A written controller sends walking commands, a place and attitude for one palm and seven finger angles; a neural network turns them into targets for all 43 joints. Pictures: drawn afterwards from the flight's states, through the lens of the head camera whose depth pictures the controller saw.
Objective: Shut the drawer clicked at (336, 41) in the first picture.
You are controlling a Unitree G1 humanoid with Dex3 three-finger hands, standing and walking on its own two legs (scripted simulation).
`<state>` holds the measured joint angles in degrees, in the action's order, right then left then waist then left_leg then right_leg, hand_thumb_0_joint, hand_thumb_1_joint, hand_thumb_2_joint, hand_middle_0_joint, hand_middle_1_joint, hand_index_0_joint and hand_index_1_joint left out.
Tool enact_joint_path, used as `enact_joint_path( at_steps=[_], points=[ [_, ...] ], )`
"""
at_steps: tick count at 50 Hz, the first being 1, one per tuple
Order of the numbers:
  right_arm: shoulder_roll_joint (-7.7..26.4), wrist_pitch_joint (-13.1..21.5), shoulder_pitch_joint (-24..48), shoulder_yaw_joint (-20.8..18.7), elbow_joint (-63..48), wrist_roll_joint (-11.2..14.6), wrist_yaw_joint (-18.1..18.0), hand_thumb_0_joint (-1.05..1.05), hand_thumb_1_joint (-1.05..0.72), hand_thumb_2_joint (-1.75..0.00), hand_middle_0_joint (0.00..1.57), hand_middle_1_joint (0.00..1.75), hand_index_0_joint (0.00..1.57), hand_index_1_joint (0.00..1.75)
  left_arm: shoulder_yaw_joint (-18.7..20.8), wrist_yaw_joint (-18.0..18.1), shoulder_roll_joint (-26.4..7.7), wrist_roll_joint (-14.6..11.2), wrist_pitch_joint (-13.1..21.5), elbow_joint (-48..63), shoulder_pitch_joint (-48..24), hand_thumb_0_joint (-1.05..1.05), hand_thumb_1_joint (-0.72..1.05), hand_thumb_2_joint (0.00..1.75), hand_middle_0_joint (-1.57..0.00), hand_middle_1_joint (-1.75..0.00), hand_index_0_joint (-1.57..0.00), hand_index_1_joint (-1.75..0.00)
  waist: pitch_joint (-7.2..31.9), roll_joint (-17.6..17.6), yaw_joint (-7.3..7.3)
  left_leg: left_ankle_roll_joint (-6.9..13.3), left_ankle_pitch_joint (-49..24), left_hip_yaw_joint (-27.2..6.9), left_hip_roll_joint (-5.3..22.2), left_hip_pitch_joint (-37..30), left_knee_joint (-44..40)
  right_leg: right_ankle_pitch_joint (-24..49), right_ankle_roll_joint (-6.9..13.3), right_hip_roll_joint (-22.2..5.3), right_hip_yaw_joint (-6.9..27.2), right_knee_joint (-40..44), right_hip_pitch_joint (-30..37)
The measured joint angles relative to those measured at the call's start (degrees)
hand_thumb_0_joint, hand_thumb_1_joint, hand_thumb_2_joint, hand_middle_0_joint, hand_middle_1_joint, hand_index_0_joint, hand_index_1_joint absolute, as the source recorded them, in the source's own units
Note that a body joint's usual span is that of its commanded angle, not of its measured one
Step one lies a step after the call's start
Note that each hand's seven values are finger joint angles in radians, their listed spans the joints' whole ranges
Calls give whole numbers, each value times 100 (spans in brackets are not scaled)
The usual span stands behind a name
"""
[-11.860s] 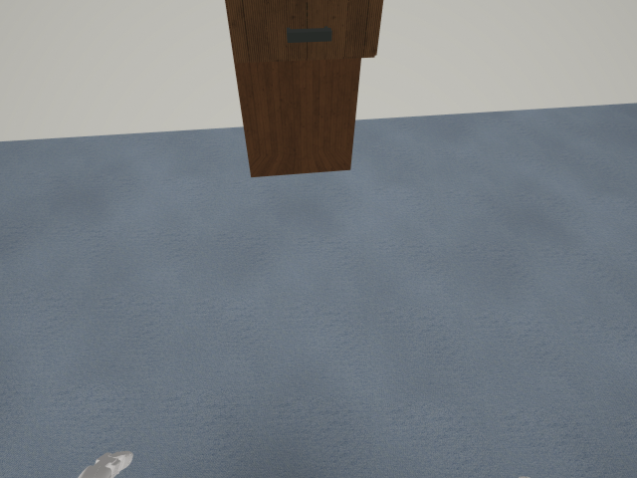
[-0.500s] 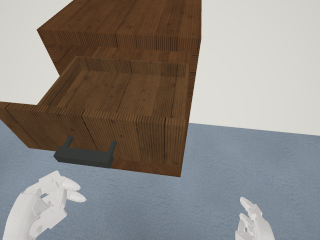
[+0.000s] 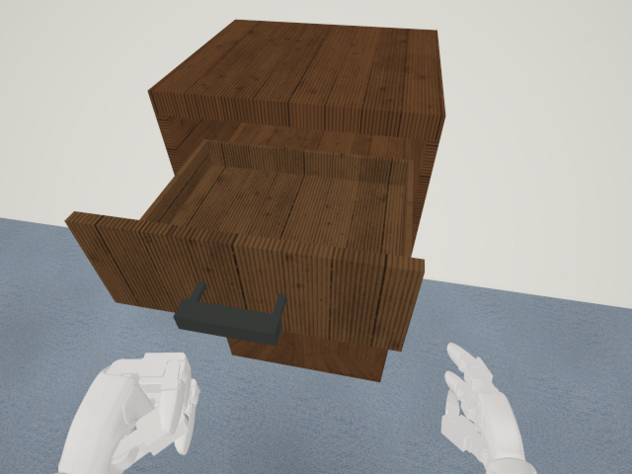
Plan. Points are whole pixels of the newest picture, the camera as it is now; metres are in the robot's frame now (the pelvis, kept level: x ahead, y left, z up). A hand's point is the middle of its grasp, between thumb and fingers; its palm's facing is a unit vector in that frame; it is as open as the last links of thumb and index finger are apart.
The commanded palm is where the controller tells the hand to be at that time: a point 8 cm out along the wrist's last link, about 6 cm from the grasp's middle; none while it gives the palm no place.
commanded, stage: raise the hand and make a fist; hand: left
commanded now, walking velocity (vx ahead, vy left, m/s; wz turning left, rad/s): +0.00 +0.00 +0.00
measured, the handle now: (234, 308) +0.31 +0.15 +0.06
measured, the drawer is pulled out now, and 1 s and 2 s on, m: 0.29 0.29 0.29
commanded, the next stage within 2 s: bring the fist close to the handle in 0.58 s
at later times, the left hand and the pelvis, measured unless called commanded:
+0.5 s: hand (181, 410) +0.14 +0.14 +0.15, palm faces -0.03 -0.99 -0.16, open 3.3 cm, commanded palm +0.09 +0.19 +0.16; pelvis +0.00 -0.04 +0.01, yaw +0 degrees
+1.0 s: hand (188, 405) +0.16 +0.15 +0.11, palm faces -0.02 -1.00 -0.09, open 3.3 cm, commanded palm +0.12 +0.20 +0.12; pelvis +0.00 -0.05 +0.01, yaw +0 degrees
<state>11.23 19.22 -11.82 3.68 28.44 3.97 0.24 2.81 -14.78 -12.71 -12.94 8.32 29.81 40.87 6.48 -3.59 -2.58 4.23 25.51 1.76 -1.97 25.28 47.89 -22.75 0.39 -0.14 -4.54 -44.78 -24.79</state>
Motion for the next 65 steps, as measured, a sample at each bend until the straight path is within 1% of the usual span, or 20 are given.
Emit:
enact_joint_path(
  at_steps=[2,4,8,11,16,20,24,28,31,37,42,46,50,54,57,61,65],
  points=[
    [-35,-33,-13,50,-29,-6,19,2,-90,-90,20,30,21,30,-60,24,-52,43,-175,200,79,2,90,90,-135,-155,-135,-155,-2,-2,-14,2,-29,26,-9,-96,-82,24,-9,-7,29,58,77],
    [-56,-74,-32,83,-32,-3,31,2,-90,-90,20,30,21,30,-15,85,-128,52,-283,390,149,2,89,90,-137,-157,-137,-156,-17,8,-35,-7,-62,46,-12,-186,-165,52,-7,-7,51,116,150],
    [-18,-115,-90,114,5,16,43,2,-90,-90,20,30,21,30,203,210,-176,-35,-362,673,215,2,89,90,-138,-159,-139,-158,-65,5,-63,-29,-128,41,-6,-315,-293,108,11,3,50,229,273],
    [78,-83,-143,116,53,41,26,2,-90,-90,20,30,21,30,272,226,-139,-92,-425,767,151,2,89,90,-139,-160,-139,-159,-106,-29,-72,-45,-173,12,-2,-377,-359,145,30,10,21,300,345],
    [190,-51,-190,78,148,78,-48,2,-90,-90,20,30,21,30,226,110,-96,-105,-577,598,9,2,89,90,-140,-160,-140,-160,-140,-33,-34,-93,-252,-7,16,-430,-476,188,85,30,5,367,375],
    [213,-36,-231,16,185,86,-122,2,-90,-90,20,30,21,30,342,87,-252,-108,-682,386,-27,2,89,90,-140,-160,-140,-160,-153,16,15,-166,-293,-20,66,-469,-555,206,162,82,-7,408,391],
    [245,38,-285,-44,253,97,-182,2,-90,-90,20,30,20,30,674,97,-390,-279,-570,225,-6,2,89,90,-140,-160,-140,-160,-121,16,41,-253,-298,-71,138,-517,-594,209,247,158,-55,470,453],
    [330,163,-299,-73,359,126,-260,2,-90,-90,20,30,20,30,961,-14,-408,-499,-383,-22,-124,2,89,90,-140,-160,-140,-160,-105,-63,24,-326,-283,-148,209,-553,-591,209,316,232,-127,537,531],
    [383,259,-270,-79,447,146,-320,2,-90,-90,20,30,20,30,1072,-190,-410,-604,-327,-270,-263,2,89,90,-140,-160,-140,-160,-105,-108,2,-372,-289,-184,256,-563,-611,222,353,282,-160,592,559],
    [422,388,-194,-94,542,152,-390,2,-90,-90,20,30,20,30,1259,-499,-507,-705,-329,-686,-370,2,89,90,-140,-160,-140,-160,-113,-99,6,-449,-329,-207,319,-589,-717,258,395,350,-176,698,581],
    [494,464,-145,-125,610,124,-414,2,-90,-90,20,30,20,30,1366,-616,-425,-824,-140,-1099,-529,2,89,90,-140,-160,-140,-160,-131,-98,8,-468,-337,-232,319,-552,-730,255,398,350,-197,708,551],
    [536,484,-111,-155,659,88,-393,2,-90,-90,20,30,20,30,1293,-666,-293,-776,24,-1421,-700,2,89,90,-140,-160,-140,-160,-187,-62,10,-450,-341,-235,290,-475,-703,247,389,320,-202,664,471],
    [521,491,-105,-186,669,40,-355,2,-90,-90,20,30,20,30,1103,-707,-231,-628,165,-1562,-755,2,89,90,-140,-160,-140,-160,-225,-16,34,-408,-336,-208,254,-391,-664,239,370,282,-179,606,376],
    [466,491,-123,-205,659,-2,-316,2,-90,-90,20,30,20,30,919,-642,-188,-528,309,-1568,-810,2,89,90,-140,-160,-140,-160,-252,1,75,-350,-316,-178,210,-324,-608,224,335,237,-151,542,304],
    [400,458,-134,-199,656,-34,-288,2,-90,-90,20,30,20,30,836,-544,-121,-503,410,-1587,-887,2,89,90,-140,-160,-140,-160,-248,20,105,-303,-296,-144,171,-262,-560,202,295,194,-119,471,228],
    [320,359,-144,-177,624,-63,-241,2,-90,-90,20,30,20,30,733,-426,-28,-410,417,-1694,-993,2,89,90,-140,-160,-140,-160,-249,51,146,-241,-265,-103,122,-149,-473,172,239,141,-82,363,103],
    [294,289,-167,-163,540,-119,-177,2,-90,-90,20,30,20,30,449,-289,85,-245,368,-1670,-1021,2,90,90,-140,-160,-140,-160,-269,63,200,-173,-219,-86,64,13,-332,125,178,76,-71,217,-55]
  ],
)
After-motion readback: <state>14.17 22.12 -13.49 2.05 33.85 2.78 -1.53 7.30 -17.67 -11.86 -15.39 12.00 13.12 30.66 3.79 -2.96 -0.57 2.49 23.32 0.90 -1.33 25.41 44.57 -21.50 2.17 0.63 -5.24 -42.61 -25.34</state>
